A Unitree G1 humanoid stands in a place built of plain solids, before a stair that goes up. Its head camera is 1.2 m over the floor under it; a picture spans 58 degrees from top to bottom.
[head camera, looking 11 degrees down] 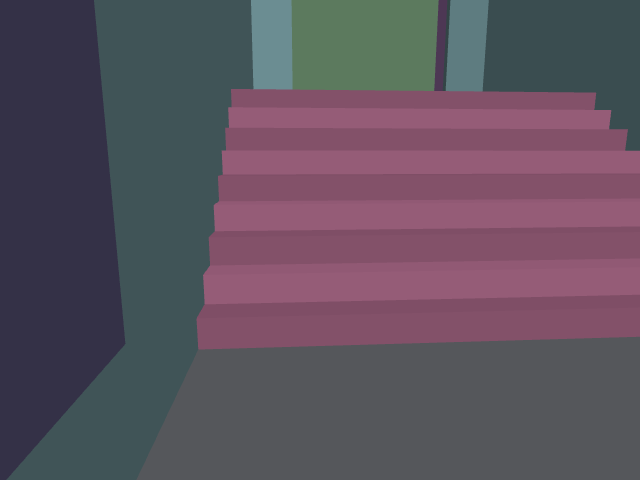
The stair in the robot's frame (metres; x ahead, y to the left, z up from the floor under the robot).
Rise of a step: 0.21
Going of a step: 0.26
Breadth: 3.91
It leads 4 degrees to the left of straight ahead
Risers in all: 9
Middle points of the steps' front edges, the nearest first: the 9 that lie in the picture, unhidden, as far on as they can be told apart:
2.68 -1.18 0.21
2.94 -1.16 0.42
3.20 -1.14 0.62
3.46 -1.12 0.83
3.72 -1.11 1.04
3.98 -1.09 1.25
4.24 -1.07 1.46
4.50 -1.05 1.66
4.76 -1.04 1.87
